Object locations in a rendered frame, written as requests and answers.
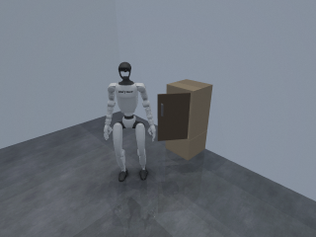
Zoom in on right robot hand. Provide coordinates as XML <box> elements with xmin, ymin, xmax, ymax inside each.
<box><xmin>104</xmin><ymin>124</ymin><xmax>112</xmax><ymax>140</ymax></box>

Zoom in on right robot thigh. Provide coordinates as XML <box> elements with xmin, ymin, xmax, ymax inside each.
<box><xmin>113</xmin><ymin>121</ymin><xmax>125</xmax><ymax>158</ymax></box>

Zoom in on left robot upper arm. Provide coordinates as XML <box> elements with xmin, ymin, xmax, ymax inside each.
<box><xmin>136</xmin><ymin>83</ymin><xmax>149</xmax><ymax>108</ymax></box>

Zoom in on left robot hand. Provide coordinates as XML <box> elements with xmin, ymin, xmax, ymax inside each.
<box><xmin>147</xmin><ymin>124</ymin><xmax>156</xmax><ymax>141</ymax></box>

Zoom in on left robot forearm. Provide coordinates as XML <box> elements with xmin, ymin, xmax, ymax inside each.
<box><xmin>144</xmin><ymin>101</ymin><xmax>154</xmax><ymax>125</ymax></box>

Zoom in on handle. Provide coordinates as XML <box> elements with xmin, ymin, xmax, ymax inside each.
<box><xmin>161</xmin><ymin>103</ymin><xmax>164</xmax><ymax>117</ymax></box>

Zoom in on right robot upper arm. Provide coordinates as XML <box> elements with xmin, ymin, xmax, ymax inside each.
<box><xmin>108</xmin><ymin>83</ymin><xmax>117</xmax><ymax>108</ymax></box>

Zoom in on cupboard door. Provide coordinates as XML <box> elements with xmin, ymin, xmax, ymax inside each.
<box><xmin>157</xmin><ymin>93</ymin><xmax>191</xmax><ymax>141</ymax></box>

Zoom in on right robot shin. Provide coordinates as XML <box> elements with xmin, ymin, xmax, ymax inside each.
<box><xmin>116</xmin><ymin>155</ymin><xmax>126</xmax><ymax>171</ymax></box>

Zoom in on right robot forearm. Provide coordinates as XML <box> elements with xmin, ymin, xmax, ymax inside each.
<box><xmin>105</xmin><ymin>101</ymin><xmax>114</xmax><ymax>125</ymax></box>

